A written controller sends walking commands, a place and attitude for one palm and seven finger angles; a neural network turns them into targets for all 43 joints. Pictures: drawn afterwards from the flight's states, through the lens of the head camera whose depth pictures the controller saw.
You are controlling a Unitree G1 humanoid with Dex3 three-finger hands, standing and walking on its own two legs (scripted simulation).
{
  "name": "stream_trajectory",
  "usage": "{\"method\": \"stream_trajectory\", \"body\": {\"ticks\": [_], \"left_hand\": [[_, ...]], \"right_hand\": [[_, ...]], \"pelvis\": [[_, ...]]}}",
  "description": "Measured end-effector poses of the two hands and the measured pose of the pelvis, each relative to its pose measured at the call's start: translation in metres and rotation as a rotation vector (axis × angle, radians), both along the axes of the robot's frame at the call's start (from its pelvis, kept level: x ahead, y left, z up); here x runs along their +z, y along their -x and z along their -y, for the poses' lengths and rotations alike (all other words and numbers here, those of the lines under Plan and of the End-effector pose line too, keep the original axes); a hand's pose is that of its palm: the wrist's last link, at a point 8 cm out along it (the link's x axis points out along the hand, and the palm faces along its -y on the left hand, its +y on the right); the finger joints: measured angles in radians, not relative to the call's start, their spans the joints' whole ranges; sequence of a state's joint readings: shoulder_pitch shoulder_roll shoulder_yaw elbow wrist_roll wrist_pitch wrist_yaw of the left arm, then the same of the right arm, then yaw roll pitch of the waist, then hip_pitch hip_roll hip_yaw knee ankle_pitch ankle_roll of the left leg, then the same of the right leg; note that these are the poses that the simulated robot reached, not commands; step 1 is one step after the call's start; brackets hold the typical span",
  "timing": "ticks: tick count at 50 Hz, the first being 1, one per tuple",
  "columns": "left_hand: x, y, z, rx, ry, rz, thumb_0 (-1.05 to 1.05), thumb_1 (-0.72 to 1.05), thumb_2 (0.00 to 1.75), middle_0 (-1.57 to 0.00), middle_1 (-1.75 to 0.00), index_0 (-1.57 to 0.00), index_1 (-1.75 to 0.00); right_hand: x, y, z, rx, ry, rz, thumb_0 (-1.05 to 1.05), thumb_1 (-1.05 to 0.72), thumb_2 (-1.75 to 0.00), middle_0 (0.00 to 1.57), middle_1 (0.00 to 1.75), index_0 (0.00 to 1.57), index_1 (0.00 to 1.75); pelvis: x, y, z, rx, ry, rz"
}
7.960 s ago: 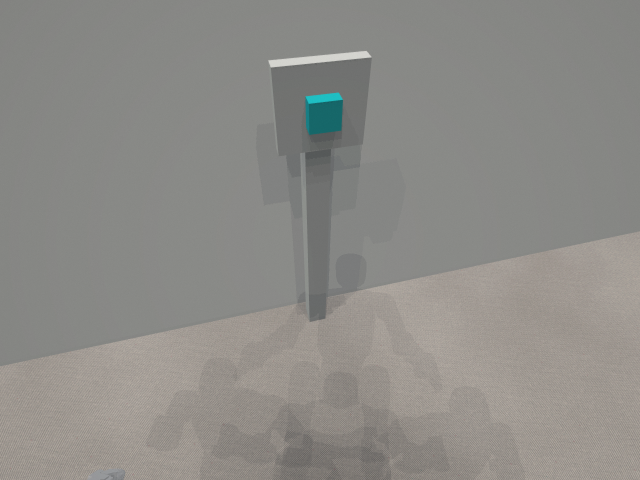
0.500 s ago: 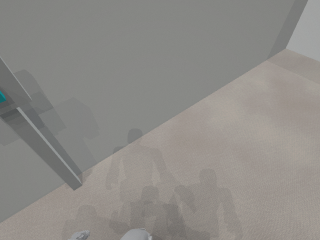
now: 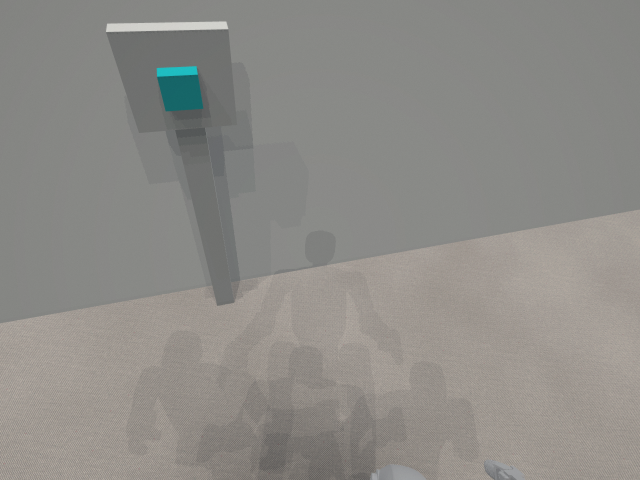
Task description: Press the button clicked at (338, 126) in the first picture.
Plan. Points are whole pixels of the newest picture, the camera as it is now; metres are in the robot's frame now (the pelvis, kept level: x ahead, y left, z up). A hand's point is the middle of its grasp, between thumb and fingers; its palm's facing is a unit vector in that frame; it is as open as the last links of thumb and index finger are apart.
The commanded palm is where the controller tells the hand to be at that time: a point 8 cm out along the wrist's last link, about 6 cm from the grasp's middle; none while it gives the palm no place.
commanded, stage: turn to face it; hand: left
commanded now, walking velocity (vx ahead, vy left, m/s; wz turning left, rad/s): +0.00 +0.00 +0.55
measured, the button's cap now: (180, 88) +0.70 +0.32 +0.08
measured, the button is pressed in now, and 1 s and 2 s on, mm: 0 0 0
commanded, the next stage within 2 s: take the last steps up to it in 0.46 s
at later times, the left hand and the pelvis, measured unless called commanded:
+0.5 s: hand out of the picture +0.01 +0.16 -0.14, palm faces +0.26 -0.92 -0.29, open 7.4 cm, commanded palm none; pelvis -0.02 -0.05 +0.00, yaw +15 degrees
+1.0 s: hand out of the picture -0.06 +0.18 -0.17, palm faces +0.35 -0.92 -0.17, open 7.4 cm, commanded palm none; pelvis +0.01 +0.00 +0.01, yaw +17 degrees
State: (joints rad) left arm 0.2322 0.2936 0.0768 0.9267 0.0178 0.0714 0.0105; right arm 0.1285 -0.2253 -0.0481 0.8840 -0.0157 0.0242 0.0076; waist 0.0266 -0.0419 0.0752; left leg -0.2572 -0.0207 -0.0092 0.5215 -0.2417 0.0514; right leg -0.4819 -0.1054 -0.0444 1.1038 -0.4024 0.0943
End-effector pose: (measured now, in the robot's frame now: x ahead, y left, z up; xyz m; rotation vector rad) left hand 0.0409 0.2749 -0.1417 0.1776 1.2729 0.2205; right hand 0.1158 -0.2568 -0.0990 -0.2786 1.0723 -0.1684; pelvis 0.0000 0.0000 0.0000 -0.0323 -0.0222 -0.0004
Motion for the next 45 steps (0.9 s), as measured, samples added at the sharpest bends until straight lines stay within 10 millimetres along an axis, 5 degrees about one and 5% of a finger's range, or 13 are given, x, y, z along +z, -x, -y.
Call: {"method": "stream_trajectory", "body": {"ticks": [8,16,29,39,42,45], "left_hand": [[0.017,-0.017,0.005,0.039,-0.017,0.119,0.01,0.91,0.9,-0.2,-0.3,-0.2,-0.3],[0.029,-0.017,0.037,0.074,-0.052,0.196,0.01,0.91,0.9,-0.2,-0.3,-0.2,-0.3],[0.027,0.079,0.078,0.234,-0.03,0.064,0.01,0.9,0.9,-0.2,-0.3,-0.2,-0.3],[-0.013,0.177,0.075,0.377,0.089,-0.13,0.0,0.91,0.9,-0.2,-0.3,-0.2,-0.3],[-0.013,0.186,0.072,0.366,0.12,-0.207,0.01,0.91,0.9,-0.2,-0.3,-0.2,-0.3],[-0.007,0.173,0.065,0.357,0.134,-0.205,0.01,0.91,0.9,-0.2,-0.3,-0.2,-0.3]], "right_hand": [[-0.014,0.015,-0.015,0.041,-0.057,-0.06,0.01,-0.91,-0.9,0.2,0.3,0.2,0.3],[-0.044,0.049,0.008,0.052,-0.105,-0.174,0.01,-0.91,-0.9,0.2,0.3,0.2,0.3],[-0.047,0.05,0.033,0.142,-0.081,-0.272,0.01,-0.91,-0.9,0.2,0.29,0.2,0.3],[-0.035,0.002,-0.03,0.285,-0.036,-0.136,0.01,-0.91,-0.9,0.19,0.29,0.2,0.3],[-0.027,0.006,-0.046,0.273,-0.051,-0.107,0.01,-0.91,-0.9,0.2,0.29,0.2,0.3],[-0.024,0.018,-0.048,0.24,-0.046,-0.139,0.0,-0.93,-0.9,0.2,0.29,0.2,0.3]], "pelvis": [[0.003,0.007,0.002,0.09,-0.004,-0.008],[-0.005,0.016,0.03,0.175,-0.027,-0.027],[0.003,0.024,0.047,0.296,-0.065,-0.005],[-0.009,0.025,0.012,0.323,-0.034,-0.012],[-0.003,0.018,0.005,0.308,-0.03,0.0],[0.003,0.008,0.001,0.309,-0.022,0.005]]}}
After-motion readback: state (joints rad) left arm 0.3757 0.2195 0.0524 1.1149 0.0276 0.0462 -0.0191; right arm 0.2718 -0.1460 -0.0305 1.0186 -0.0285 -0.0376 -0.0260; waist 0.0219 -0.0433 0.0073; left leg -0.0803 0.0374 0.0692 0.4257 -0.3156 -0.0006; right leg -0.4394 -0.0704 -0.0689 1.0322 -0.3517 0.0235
